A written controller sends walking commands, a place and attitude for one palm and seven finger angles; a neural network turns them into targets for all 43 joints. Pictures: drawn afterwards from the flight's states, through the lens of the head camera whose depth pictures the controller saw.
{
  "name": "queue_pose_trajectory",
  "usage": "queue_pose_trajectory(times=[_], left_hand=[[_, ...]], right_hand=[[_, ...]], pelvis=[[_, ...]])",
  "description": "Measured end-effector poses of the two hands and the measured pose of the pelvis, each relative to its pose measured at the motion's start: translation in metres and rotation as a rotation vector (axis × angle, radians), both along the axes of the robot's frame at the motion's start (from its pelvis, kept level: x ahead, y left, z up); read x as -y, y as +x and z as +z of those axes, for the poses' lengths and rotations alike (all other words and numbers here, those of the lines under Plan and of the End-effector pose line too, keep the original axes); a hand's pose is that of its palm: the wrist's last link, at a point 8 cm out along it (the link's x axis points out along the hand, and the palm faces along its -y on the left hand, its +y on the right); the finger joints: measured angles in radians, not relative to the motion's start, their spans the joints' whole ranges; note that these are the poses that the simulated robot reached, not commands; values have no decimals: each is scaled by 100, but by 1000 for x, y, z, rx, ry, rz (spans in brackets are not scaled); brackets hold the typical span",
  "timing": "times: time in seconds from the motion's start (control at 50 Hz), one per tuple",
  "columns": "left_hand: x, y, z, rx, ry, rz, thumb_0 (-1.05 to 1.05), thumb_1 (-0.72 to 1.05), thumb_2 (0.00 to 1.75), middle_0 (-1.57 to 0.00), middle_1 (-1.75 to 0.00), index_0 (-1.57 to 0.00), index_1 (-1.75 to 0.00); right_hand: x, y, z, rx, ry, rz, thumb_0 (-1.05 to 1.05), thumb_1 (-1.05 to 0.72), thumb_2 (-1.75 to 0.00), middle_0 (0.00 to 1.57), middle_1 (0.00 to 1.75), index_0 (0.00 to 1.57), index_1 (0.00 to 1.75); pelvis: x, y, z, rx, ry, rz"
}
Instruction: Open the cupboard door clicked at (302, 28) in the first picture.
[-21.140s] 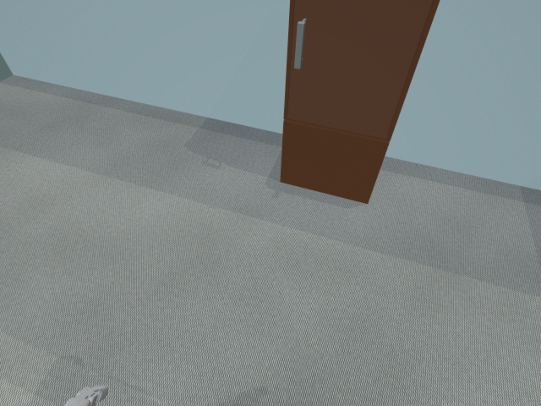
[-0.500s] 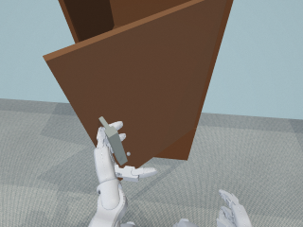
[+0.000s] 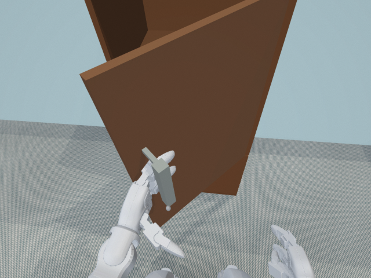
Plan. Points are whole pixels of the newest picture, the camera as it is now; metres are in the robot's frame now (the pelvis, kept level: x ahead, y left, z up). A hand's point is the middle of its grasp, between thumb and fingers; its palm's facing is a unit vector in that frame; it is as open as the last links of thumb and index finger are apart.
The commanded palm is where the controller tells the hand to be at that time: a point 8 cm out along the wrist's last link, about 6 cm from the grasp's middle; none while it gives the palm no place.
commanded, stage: slide the hand sideways off the handle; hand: left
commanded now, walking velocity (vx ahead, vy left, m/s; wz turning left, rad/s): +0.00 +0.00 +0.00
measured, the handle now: (159, 178) +0.31 +0.08 +0.06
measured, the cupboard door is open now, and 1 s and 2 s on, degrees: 48 46 46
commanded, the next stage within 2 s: draw the hand back to the body in 0.98 s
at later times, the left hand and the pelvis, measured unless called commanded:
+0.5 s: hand (150, 218) +0.23 +0.08 +0.06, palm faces -0.12 -0.99 -0.02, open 16.1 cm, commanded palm +0.20 +0.15 +0.06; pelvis +0.01 +0.01 -0.01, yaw -1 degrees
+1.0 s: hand (114, 239) +0.19 +0.14 +0.05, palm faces -0.05 -1.00 -0.06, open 16.2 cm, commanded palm +0.16 +0.20 +0.06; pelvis +0.01 +0.00 -0.02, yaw +0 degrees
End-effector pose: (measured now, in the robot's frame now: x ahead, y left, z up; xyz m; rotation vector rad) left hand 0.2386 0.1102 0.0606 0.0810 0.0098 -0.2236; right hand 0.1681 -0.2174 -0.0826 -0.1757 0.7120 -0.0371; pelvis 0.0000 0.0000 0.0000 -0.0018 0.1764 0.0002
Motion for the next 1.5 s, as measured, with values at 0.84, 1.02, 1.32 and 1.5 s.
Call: queue_pose_trajectory(times=[0.84,1.02,1.32,1.5], left_hand=[[-64,-53,-1,-54,-22,134,-1,-50,30,-18,-32,-20,-32],[-89,-70,-2,-64,-16,174,-1,-50,30,-15,-30,-16,-30],[-111,-67,34,9,3,162,-1,-50,30,-15,-30,-15,-30],[-125,-65,47,-30,5,153,-1,-50,30,-15,-30,-15,-30]], right_hand=[[9,25,6,76,-21,-40,1,-90,-90,20,30,20,30],[10,26,6,87,-35,-38,1,-90,-90,20,30,20,30],[-5,13,22,120,-14,-77,1,-90,-90,20,30,20,30],[-13,15,42,159,-28,-63,1,-90,-90,20,30,20,30]], pelvis=[[3,15,-14,-56,-7,-15],[3,12,-17,-56,-17,-2],[-9,9,-5,-1,-34,-6],[-16,13,9,43,-40,-7]])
